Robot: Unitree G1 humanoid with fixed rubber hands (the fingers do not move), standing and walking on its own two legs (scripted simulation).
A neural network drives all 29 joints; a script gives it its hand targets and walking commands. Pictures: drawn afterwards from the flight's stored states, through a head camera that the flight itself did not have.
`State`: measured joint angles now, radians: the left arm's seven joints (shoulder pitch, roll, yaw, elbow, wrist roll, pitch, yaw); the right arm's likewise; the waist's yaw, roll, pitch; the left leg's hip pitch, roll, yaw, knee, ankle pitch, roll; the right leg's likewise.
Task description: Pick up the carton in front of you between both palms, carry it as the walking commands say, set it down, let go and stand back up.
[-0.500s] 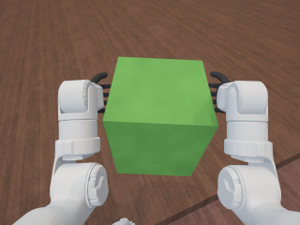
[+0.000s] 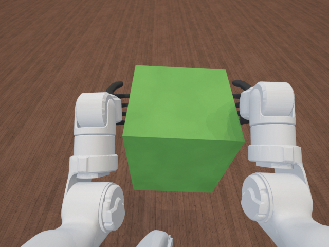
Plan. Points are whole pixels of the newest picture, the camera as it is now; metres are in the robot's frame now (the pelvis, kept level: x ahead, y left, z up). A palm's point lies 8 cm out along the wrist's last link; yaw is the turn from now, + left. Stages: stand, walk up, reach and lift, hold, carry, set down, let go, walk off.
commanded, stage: carry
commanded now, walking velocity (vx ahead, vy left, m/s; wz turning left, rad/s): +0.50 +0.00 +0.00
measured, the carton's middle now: (176, 133) +0.39 +0.04 +0.10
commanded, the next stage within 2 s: none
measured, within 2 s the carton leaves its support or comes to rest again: neither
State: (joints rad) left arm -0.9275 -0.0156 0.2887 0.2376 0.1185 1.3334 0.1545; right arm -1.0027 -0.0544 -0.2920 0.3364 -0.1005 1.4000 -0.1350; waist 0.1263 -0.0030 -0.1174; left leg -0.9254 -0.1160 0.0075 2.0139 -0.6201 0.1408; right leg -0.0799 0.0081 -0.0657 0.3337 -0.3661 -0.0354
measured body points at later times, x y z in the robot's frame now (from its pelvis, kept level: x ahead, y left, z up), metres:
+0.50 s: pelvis +0.31 +0.06 +0.13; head +0.36 +0.06 +0.58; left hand +0.70 +0.20 +0.25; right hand +0.71 -0.09 +0.27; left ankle +0.27 +0.08 -0.60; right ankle +0.44 -0.06 -0.53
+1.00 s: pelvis +0.61 +0.07 +0.15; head +0.62 +0.06 +0.60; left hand +0.93 +0.28 +0.26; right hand +1.00 +0.00 +0.26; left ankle +0.69 +0.24 -0.56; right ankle +0.58 +0.00 -0.60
